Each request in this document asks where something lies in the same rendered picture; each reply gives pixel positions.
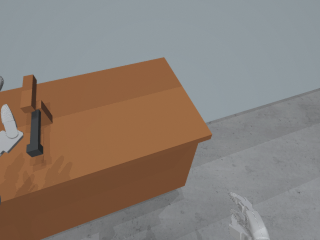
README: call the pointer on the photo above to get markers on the counter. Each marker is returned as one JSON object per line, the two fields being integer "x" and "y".
{"x": 111, "y": 139}

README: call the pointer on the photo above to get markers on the left robot hand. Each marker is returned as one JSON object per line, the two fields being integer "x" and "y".
{"x": 11, "y": 136}

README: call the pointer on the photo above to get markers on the right robot hand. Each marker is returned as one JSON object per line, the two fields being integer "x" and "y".
{"x": 251, "y": 225}

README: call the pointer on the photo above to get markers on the tap lever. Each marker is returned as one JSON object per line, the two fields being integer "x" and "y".
{"x": 35, "y": 148}

